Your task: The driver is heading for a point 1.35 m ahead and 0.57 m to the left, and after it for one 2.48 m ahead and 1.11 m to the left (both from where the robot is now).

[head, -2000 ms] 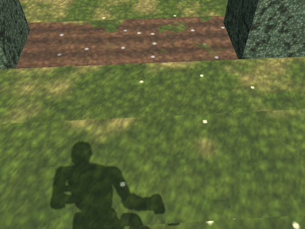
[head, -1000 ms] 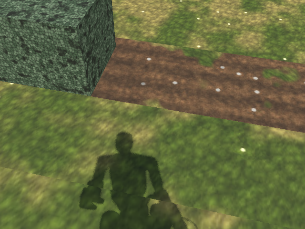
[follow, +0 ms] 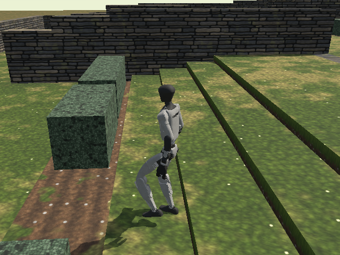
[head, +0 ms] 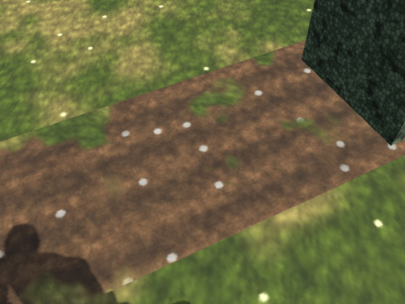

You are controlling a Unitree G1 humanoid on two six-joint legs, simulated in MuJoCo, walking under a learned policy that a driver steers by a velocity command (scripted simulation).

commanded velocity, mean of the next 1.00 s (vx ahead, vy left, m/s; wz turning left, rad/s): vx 0.07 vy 0.00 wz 0.68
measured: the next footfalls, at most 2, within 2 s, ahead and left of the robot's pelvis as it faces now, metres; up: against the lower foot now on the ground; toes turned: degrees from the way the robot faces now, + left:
left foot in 0.24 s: +0.26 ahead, +0.21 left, +0.00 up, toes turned +13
right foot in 0.60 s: +0.36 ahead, -0.01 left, +0.00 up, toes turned +37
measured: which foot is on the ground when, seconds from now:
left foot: up 0.00-0.22, down 0.24-0.62, up 0.64-0.90, down 0.92-1.00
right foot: down 0.00-0.26, up 0.28-0.58, down 0.60-0.94, up 0.96-1.00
